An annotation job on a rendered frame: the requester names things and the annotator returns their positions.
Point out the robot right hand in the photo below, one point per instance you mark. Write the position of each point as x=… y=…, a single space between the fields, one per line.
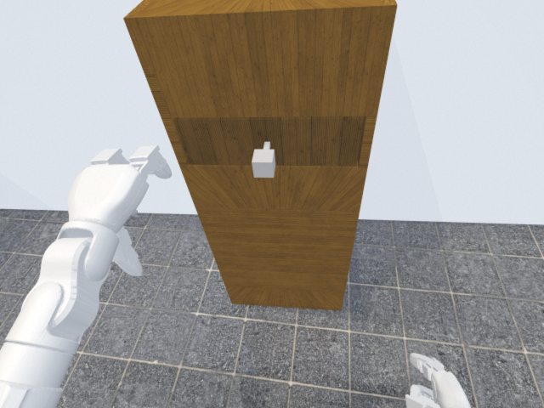
x=447 y=391

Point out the cabinet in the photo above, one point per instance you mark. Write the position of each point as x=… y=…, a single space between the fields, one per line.
x=285 y=241

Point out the left robot forearm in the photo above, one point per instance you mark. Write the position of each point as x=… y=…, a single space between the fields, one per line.
x=54 y=315

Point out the handle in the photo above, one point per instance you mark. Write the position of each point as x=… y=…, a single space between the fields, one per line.
x=263 y=162

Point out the robot left hand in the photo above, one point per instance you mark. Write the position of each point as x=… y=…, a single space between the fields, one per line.
x=110 y=191

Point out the drawer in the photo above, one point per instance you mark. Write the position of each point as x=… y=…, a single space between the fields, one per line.
x=297 y=141

